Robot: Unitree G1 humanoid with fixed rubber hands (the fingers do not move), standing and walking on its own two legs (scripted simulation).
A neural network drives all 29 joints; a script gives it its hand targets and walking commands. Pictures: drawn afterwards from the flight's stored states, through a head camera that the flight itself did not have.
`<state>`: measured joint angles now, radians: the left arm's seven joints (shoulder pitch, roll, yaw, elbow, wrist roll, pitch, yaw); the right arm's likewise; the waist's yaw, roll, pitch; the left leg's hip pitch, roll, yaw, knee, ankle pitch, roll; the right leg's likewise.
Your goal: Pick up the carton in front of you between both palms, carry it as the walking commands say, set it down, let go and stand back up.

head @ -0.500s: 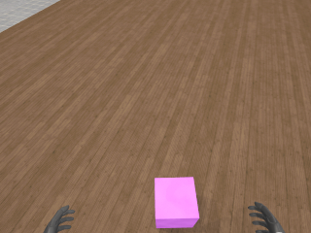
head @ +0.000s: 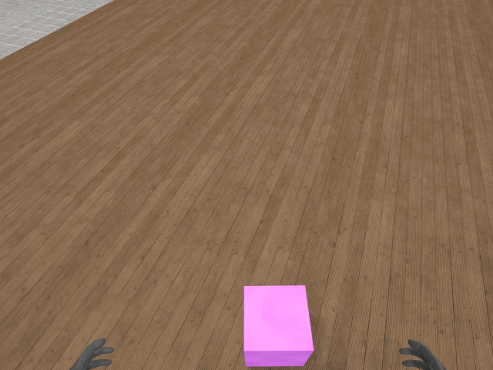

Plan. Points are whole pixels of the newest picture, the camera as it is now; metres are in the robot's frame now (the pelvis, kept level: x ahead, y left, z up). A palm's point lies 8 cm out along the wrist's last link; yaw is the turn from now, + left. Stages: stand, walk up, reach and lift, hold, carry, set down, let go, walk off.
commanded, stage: stand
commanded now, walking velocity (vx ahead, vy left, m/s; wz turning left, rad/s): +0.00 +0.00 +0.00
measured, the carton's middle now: (274, 327) +0.35 -0.07 -0.65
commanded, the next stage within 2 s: none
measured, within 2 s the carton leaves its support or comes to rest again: neither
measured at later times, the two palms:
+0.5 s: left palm out of the picture +0.09 +0.30 -0.09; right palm out of the picture +0.07 -0.31 -0.10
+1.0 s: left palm out of the picture +0.09 +0.30 -0.09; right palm out of the picture +0.06 -0.31 -0.10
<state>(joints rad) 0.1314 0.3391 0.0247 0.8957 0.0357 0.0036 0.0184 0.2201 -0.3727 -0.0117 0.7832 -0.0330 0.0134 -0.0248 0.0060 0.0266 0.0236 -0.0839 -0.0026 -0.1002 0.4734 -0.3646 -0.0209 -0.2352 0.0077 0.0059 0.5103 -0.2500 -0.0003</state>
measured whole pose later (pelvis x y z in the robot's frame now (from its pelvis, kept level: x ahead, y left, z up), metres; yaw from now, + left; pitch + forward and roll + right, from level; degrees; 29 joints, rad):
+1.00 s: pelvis -0.02 +0.00 +0.01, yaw -1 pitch -2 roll +0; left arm 0.09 0.37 0.00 1.06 0.02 0.00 0.01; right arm 0.17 -0.40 0.00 0.99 -0.03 0.00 -0.02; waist 0.00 0.01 0.03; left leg -0.04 0.00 -0.08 0.37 -0.29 -0.02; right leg -0.20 0.01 0.02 0.42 -0.17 0.00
